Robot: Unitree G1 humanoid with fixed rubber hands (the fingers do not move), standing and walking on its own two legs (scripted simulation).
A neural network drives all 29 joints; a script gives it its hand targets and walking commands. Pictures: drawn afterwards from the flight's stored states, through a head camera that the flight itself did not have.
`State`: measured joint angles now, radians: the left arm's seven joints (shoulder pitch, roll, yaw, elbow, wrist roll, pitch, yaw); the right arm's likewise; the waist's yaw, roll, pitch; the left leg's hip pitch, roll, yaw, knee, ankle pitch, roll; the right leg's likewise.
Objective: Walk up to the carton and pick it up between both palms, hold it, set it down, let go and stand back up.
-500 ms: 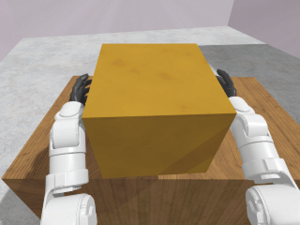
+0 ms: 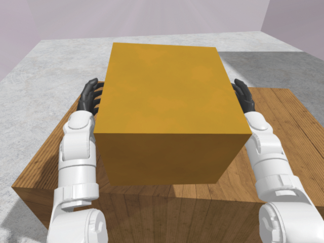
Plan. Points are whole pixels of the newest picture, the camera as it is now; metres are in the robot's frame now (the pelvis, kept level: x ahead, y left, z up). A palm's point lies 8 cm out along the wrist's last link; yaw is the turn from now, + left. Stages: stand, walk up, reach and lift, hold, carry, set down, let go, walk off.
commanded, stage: set down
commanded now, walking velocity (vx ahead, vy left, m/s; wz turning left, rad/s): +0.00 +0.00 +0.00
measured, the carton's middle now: (165, 114) +0.41 +0.03 +0.16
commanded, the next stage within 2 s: none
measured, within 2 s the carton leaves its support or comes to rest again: neither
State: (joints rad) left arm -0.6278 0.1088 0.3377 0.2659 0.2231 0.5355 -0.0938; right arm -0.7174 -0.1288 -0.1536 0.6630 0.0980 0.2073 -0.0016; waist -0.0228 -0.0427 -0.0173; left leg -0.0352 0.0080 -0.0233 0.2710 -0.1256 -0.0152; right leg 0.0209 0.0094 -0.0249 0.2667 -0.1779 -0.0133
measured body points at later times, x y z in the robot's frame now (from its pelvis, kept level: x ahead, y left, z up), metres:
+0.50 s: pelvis +0.02 -0.01 +0.00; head -0.01 +0.01 +0.45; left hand +0.40 +0.20 +0.17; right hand +0.42 -0.18 +0.17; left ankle +0.02 +0.13 -0.75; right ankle -0.01 -0.11 -0.75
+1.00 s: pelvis +0.01 -0.01 +0.00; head +0.01 +0.00 +0.45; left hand +0.41 +0.19 +0.14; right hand +0.44 -0.18 +0.14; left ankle +0.02 +0.13 -0.75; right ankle -0.01 -0.11 -0.75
